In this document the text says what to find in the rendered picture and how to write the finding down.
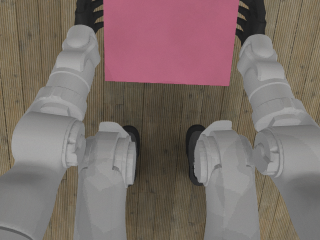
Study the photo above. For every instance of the robot left forearm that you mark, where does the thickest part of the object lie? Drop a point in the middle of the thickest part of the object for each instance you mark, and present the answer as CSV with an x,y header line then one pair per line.
x,y
71,78

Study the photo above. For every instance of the robot right hand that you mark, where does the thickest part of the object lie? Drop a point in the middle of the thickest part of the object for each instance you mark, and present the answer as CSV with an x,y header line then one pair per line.
x,y
255,22

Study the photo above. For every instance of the right robot upper arm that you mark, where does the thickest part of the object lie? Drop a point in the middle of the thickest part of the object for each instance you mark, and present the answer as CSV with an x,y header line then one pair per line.
x,y
290,156

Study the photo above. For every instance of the robot right forearm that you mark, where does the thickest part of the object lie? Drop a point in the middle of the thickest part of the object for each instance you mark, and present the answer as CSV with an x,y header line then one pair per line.
x,y
268,91

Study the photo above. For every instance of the right robot foot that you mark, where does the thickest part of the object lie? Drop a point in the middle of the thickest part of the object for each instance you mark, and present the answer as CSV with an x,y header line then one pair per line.
x,y
192,135

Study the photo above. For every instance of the carton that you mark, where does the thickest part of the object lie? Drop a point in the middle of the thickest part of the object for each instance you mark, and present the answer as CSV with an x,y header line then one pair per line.
x,y
188,42

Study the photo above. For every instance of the right robot shin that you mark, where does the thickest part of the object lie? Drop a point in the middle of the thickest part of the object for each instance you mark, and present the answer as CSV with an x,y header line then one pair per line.
x,y
221,125

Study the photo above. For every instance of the robot left hand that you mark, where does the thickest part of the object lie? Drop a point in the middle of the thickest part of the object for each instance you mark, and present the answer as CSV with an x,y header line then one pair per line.
x,y
85,15

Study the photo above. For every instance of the left robot upper arm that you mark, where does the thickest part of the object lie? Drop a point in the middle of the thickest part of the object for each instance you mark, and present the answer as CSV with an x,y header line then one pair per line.
x,y
45,146

